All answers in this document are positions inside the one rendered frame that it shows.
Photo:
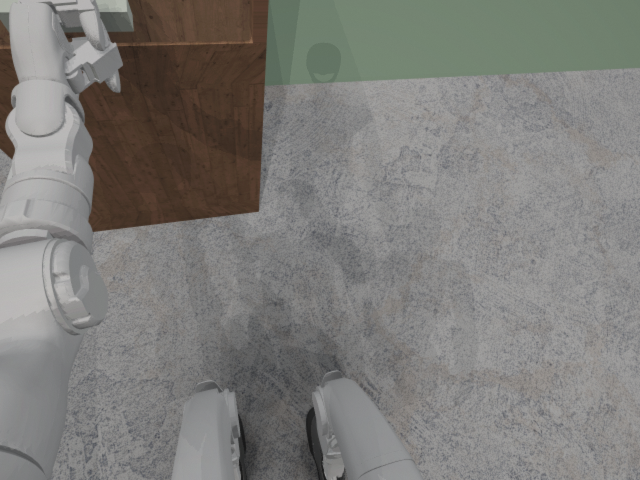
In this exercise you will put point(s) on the cabinet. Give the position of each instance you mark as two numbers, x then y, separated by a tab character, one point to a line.
183	138

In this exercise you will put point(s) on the handle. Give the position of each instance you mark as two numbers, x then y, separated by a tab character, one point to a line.
116	15

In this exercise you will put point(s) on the robot left forearm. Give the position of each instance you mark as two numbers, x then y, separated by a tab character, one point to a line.
49	189

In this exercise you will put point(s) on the right robot shin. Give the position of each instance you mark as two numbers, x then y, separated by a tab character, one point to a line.
332	460

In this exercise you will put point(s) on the drawer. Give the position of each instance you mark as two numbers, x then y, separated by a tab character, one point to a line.
178	21

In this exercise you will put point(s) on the left robot hand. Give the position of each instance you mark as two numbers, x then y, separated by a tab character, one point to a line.
40	49

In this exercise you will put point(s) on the robot left upper arm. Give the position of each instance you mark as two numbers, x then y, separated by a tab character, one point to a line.
50	294

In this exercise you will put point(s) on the right robot foot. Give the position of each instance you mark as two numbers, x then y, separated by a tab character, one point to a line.
314	445

